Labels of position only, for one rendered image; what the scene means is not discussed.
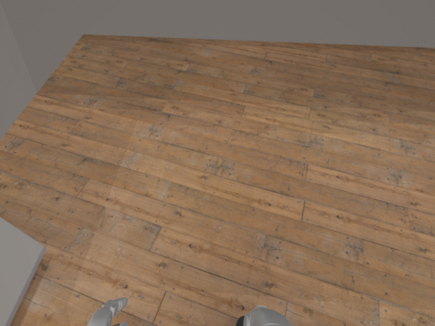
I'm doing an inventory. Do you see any left robot hand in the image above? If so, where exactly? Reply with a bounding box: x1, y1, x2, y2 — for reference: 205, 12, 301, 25
87, 297, 128, 326

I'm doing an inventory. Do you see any fridge door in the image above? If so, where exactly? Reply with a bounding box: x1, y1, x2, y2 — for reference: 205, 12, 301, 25
0, 218, 44, 326

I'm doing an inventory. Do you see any right robot shin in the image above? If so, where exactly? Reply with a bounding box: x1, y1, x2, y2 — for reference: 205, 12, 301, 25
251, 305, 267, 312

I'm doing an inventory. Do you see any robot right thigh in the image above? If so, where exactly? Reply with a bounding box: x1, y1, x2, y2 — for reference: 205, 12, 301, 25
243, 308, 292, 326

